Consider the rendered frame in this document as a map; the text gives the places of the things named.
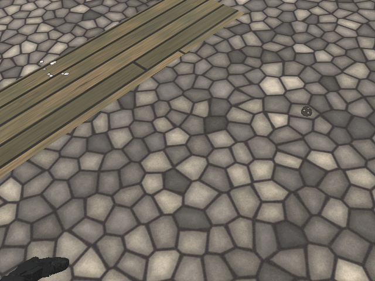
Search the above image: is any left robot hand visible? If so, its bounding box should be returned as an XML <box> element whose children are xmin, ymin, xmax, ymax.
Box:
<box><xmin>0</xmin><ymin>257</ymin><xmax>69</xmax><ymax>281</ymax></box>

